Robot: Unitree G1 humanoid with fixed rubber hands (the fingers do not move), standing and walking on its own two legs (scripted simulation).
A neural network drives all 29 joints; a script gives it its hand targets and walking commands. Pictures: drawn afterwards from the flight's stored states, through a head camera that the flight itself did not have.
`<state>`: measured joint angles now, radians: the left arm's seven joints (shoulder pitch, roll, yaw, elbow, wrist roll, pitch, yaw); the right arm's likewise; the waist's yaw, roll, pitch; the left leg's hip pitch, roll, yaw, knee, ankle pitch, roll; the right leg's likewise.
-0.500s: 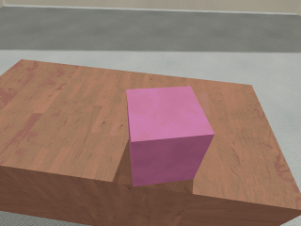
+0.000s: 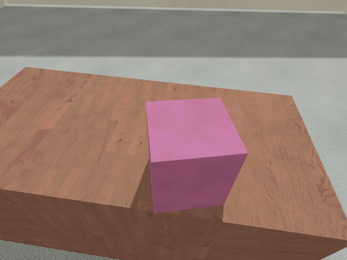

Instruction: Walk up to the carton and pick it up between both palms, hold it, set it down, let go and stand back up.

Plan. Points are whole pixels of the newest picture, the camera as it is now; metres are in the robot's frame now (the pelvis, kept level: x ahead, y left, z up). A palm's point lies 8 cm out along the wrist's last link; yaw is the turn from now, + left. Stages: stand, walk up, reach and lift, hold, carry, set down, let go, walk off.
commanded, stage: stand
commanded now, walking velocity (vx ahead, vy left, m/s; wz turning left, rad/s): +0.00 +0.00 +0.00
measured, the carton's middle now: (186, 156) +0.42 -0.02 -0.01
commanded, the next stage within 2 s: none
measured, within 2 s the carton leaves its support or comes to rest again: neither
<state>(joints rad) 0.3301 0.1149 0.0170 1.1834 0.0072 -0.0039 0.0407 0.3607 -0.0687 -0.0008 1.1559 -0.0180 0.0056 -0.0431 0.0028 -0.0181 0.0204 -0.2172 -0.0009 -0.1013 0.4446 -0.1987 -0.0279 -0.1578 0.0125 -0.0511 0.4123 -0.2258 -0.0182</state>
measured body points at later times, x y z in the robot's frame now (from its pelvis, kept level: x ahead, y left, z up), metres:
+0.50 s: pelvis +0.01 +0.00 +0.00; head +0.01 +0.01 +0.45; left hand -0.03 +0.20 -0.17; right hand -0.03 -0.20 -0.16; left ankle +0.03 +0.14 -0.74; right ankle +0.00 -0.11 -0.74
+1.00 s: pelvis +0.02 +0.00 +0.00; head +0.03 +0.01 +0.45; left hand -0.02 +0.20 -0.17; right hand -0.02 -0.20 -0.16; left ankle +0.03 +0.14 -0.74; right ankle +0.00 -0.11 -0.74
